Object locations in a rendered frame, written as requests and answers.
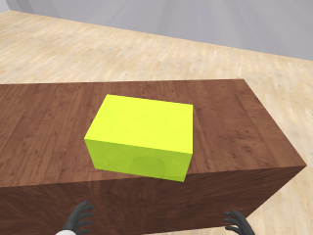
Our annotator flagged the robot right hand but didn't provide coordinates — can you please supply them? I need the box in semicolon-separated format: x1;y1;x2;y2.
223;209;255;235

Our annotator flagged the carton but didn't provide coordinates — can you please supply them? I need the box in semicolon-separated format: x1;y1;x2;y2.
84;94;193;182

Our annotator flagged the pedestal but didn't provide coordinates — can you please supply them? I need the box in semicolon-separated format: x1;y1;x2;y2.
0;78;307;235

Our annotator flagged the robot left hand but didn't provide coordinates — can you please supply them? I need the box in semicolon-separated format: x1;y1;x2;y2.
61;200;95;235

